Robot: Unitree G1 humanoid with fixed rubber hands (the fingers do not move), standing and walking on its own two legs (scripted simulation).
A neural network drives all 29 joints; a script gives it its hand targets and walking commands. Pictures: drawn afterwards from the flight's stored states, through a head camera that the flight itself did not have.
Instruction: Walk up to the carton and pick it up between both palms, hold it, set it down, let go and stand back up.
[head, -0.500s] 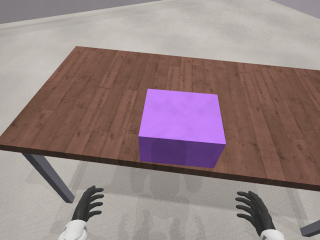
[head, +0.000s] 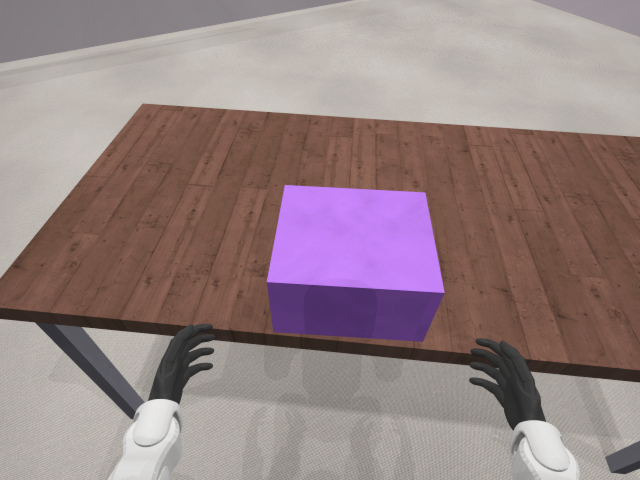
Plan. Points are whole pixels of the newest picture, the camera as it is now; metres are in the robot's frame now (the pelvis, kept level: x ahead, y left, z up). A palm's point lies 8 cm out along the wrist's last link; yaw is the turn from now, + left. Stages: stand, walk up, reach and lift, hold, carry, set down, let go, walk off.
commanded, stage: reach and lift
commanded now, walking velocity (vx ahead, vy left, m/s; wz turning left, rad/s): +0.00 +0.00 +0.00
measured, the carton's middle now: (351, 260) +0.48 -0.03 -0.04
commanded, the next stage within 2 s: none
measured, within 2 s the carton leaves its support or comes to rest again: neither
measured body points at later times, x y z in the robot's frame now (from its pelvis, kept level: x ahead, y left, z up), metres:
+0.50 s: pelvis -0.02 +0.00 +0.00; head +0.00 +0.00 +0.44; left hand +0.34 +0.20 +0.01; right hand +0.32 -0.25 +0.02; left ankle +0.00 +0.11 -0.74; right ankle -0.02 -0.08 -0.74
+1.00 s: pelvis -0.02 +0.00 -0.01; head +0.02 +0.00 +0.44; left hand +0.41 +0.19 +0.06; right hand +0.39 -0.25 +0.06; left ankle +0.00 +0.11 -0.74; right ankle -0.02 -0.08 -0.74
